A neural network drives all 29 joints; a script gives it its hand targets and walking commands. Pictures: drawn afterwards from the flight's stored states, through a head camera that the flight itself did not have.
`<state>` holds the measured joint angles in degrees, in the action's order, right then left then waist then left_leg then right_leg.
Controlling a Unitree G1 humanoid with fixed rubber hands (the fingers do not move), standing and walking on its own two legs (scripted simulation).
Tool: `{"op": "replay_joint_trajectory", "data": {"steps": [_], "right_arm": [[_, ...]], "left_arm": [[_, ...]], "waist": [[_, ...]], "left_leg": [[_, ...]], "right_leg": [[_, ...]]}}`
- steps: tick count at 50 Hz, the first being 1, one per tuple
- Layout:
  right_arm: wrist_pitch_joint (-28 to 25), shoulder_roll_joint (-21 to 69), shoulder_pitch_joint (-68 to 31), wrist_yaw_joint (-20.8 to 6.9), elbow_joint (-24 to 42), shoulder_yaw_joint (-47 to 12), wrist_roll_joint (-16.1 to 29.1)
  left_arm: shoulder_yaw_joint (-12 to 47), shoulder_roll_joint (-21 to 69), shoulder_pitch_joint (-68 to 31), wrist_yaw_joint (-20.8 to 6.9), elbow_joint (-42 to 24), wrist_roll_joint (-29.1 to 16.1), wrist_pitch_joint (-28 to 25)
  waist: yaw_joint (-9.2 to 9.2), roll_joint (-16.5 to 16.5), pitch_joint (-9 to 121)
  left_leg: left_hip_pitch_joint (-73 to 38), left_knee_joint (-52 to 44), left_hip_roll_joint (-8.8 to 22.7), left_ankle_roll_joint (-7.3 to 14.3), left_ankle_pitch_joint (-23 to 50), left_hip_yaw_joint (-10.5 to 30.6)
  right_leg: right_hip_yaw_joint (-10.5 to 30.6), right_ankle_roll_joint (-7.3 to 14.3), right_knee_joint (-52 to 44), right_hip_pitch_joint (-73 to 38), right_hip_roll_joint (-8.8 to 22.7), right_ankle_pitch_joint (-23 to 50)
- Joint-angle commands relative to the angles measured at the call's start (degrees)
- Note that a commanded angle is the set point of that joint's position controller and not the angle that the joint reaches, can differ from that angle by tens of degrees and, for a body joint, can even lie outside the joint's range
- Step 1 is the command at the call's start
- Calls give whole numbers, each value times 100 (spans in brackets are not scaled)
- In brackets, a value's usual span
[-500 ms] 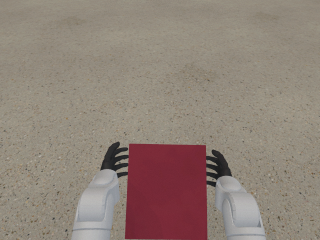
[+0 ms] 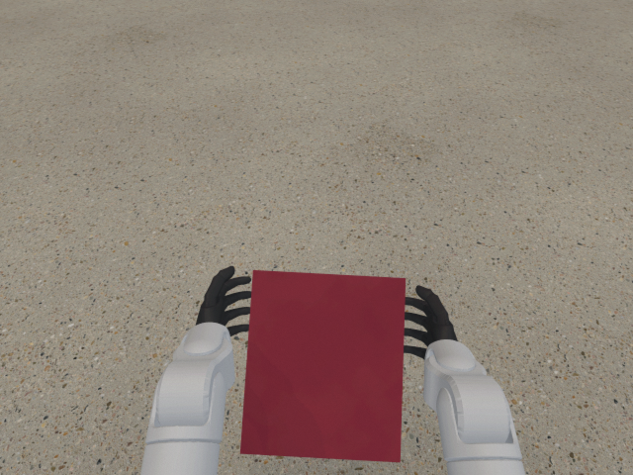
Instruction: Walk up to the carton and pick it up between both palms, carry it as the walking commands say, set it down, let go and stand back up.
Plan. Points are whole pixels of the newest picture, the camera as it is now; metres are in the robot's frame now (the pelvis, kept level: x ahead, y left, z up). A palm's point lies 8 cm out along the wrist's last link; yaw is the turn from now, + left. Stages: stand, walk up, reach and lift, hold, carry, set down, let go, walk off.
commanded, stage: carry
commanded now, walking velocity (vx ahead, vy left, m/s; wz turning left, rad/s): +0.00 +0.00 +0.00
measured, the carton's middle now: (322, 342) +0.35 +0.00 -0.08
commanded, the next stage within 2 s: none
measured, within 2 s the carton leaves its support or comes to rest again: neither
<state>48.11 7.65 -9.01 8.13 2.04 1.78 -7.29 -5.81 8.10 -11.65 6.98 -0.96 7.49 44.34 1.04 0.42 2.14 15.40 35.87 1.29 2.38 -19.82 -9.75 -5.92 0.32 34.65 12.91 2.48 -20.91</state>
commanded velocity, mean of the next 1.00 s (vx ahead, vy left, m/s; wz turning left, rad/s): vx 0.00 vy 0.00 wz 0.00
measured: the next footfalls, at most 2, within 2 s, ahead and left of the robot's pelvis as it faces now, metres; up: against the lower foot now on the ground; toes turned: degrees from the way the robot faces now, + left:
right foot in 0.22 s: +0.07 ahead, -0.11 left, -0.01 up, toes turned -3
left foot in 0.96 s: +0.18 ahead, +0.09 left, -0.01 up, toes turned -19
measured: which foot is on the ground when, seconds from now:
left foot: down 0.00-0.82, up 0.84-0.94, down 0.96-1.00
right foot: down 0.00-0.06, up 0.08-0.20, down 0.22-1.00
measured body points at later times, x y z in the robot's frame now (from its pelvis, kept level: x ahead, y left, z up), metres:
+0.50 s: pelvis +0.05 +0.00 +0.00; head +0.08 +0.01 +0.45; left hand +0.36 +0.15 +0.02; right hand +0.35 -0.13 +0.01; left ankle -0.06 +0.08 -0.71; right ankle +0.02 -0.13 -0.72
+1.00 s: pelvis +0.12 +0.01 -0.02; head +0.14 +0.03 +0.43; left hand +0.42 +0.15 +0.00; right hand +0.41 -0.12 -0.01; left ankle +0.15 +0.11 -0.74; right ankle +0.04 -0.12 -0.73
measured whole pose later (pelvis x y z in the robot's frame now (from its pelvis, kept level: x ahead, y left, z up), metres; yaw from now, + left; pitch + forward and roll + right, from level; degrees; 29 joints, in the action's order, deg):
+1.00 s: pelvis +0.12 +0.01 -0.02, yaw -1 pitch -1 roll -2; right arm 46.3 8.1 -12.1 5.0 -9.6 5.2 -11.6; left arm -6.5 8.4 -13.6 5.8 7.1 10.4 43.9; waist -1.6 -0.5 -3.1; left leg 20.2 39.5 3.3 1.9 -12.6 -5.7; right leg -7.9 -1.7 36.8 8.9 3.6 -25.9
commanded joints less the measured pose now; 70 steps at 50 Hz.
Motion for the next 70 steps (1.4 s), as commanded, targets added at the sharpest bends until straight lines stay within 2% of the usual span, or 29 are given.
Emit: {"op": "replay_joint_trajectory", "data": {"steps": [1,2,4,5,7,10,12,16,19,27,32,34,36,37,38,39,40,41,44,46,47,48,51,53,56,60,62,66,70], "right_arm": [[-453,4646,-1952,-1274,-57,-2453,1014],[-546,4813,-2338,-1302,104,-2472,1150],[-594,4710,-2666,-1295,169,-2292,1127],[-580,4879,-2829,-1344,280,-2414,1156],[-605,4947,-3000,-1343,366,-2432,1187],[-576,4836,-3228,-1419,616,-2828,1284],[-558,4971,-3652,-1437,604,-2857,1417],[-681,5099,-4310,-1504,655,-3021,1358],[-669,5085,-3503,-1498,580,-2931,1463],[-811,5241,-3805,-1597,792,-2978,1364],[-757,5207,-3569,-1555,371,-2852,1270],[-718,5094,-3641,-1488,840,-2940,1420],[-583,5089,-3294,-1505,822,-2974,1272],[-502,5087,-2940,-1465,479,-2948,1190],[-543,4886,-2478,-1500,232,-2778,960],[-620,4924,-3037,-1501,598,-2842,1117],[-645,4978,-3344,-1596,337,-2879,1138],[-723,4983,-3582,-1637,346,-2868,1180],[-1022,5226,-4532,-1773,498,-2977,1401],[-1102,5491,-4695,-1754,483,-3032,1456],[-1085,5536,-4579,-1691,672,-2857,1403],[-1006,5458,-4138,-1677,679,-2949,1346],[-942,5489,-3976,-1715,326,-2744,1297],[-1023,5318,-4010,-1748,160,-2749,1167],[-945,5422,-3490,-1697,464,-2948,1136],[-1011,5465,-4073,-1665,738,-3240,1331],[-866,5305,-3552,-1682,480,-3157,1281],[-931,5298,-3958,-1668,303,-3029,1011],[-906,5319,-3950,-1770,-48,-3066,1233]], "left_arm": [[3215,4757,-1503,-1259,13,-1180,-55],[3476,4883,-2313,-1246,-587,-1346,-147],[3477,5310,-2288,-1247,-48,-1424,-82],[3425,5338,-2242,-1290,-93,-1356,-73],[3536,5472,-2652,-1300,-411,-1503,-161],[3232,5397,-1599,-1362,421,-1151,-91],[3069,5545,-1863,-1350,591,-1080,-39],[2861,5500,-2311,-1443,529,-1036,-284],[3255,5542,-2080,-1377,196,-1260,-279],[3627,5731,-2294,-1601,-5,-1340,-258],[3347,5604,-2074,-1580,220,-1329,-278],[3454,5704,-2071,-1495,11,-1462,-251],[3403,5796,-1350,-1563,589,-1275,-36],[3409,5708,-1354,-1563,727,-1269,30],[3388,5442,-1306,-1580,770,-1132,9],[3515,5616,-1727,-1613,529,-1331,-73],[3174,5553,-1678,-1591,927,-1018,-124],[3189,5577,-1732,-1514,994,-887,-156],[3414,5747,-3148,-1627,-37,-1249,-513],[3557,5861,-3391,-1621,-209,-1341,-579],[3638,5768,-3532,-1631,-461,-1553,-584],[3728,5915,-2745,-1666,29,-1439,-459],[3769,6000,-3233,-1762,54,-1537,-388],[3705,5950,-2748,-1715,361,-1341,-445],[3782,6091,-2034,-1755,438,-1448,-407],[3486,6025,-2113,-1848,872,-1325,-416],[3434,5899,-1453,-1853,997,-1262,-283],[3294,5795,-2090,-1868,1042,-1161,-422],[3306,5611,-2187,-1864,861,-1088,-425]], "waist": [[9,1531,2531],[-4,1760,2019],[52,1901,1738],[22,1359,1620],[-102,1239,2039],[-57,-298,2504],[18,-599,2125],[-57,-639,2174],[-9,799,2740],[-116,-627,2378],[-49,640,2143],[15,782,2043],[-124,889,2446],[-141,526,2500],[-202,582,2797],[-339,-596,2775],[-390,-1838,2450],[-383,-1283,1851],[-229,-399,924],[-31,-337,1683],[-9,-325,2349],[-119,576,2415],[-43,1384,2359],[-51,1583,3056],[-126,752,3457],[-116,-647,3013],[-120,-771,2453],[-120,-818,2534],[-132,-426,1820]], "left_leg": [[-2656,-16,1282,437,8394,1104],[-2557,-309,1436,447,8526,1265],[-2873,-223,1479,501,8313,1087],[-2207,-378,1371,433,7426,1005],[-1475,-25,1057,-32,6573,652],[-252,480,693,-277,2758,447],[-64,-676,453,-185,342,441],[-747,-290,971,-207,3758,849],[-2221,304,1167,-103,7750,625],[-77,-835,379,-74,832,384],[-2983,-324,1483,187,8509,1180],[-3281,144,1354,154,9784,797],[-2501,507,1143,-120,9096,589],[-1464,1005,1025,-342,8491,477],[-537,1385,788,-442,6455,462],[1069,2572,438,-600,4660,139],[2609,2779,-142,-705,73,261],[3387,2096,-188,-506,-2380,519],[1408,77,269,-27,-1491,708],[-555,-666,213,-81,1402,396],[-905,-913,937,190,3136,1365],[-780,-1371,1444,421,4417,2333],[-1465,-1171,1869,764,6174,2520],[-2799,-383,1756,691,7487,1899],[-2232,111,1329,416,7727,1301],[-793,-99,764,331,3747,922],[-246,-367,530,174,2256,575],[-661,-179,636,90,3863,668],[-305,-101,664,33,3400,513]], "right_leg": [[5,82,1250,1047,98,1086],[-62,23,674,1475,-34,-1154],[-207,54,667,2027,-151,-1107],[-83,53,202,1501,-34,-773],[60,206,-792,-73,137,1415],[542,529,-166,-1593,978,5999],[707,620,-284,-1401,1242,6251],[413,183,63,-928,829,4185],[-139,114,609,100,324,2824],[612,618,-37,-1770,1086,6523],[-229,96,832,1313,0,-376],[-741,106,9,1581,-383,-698],[-787,189,-316,401,-300,971],[-321,405,-195,-754,99,3212],[257,686,35,-1872,633,5289],[787,1113,395,-3229,1133,8031],[1648,1553,310,-4158,1630,9824],[2018,1632,98,-4229,1819,9877],[718,796,-508,-1604,1211,6254],[29,346,-192,-537,1109,4067],[-144,29,429,-759,817,2146],[-134,-144,663,-709,445,509],[181,-90,646,-255,-42,-1667],[324,-96,267,459,192,-1058],[226,-44,-116,-486,249,1107],[312,57,-518,-1679,560,4090],[483,119,-266,-1780,915,5554],[332,10,70,-1451,785,5249],[328,120,-170,-826,699,4339]]}}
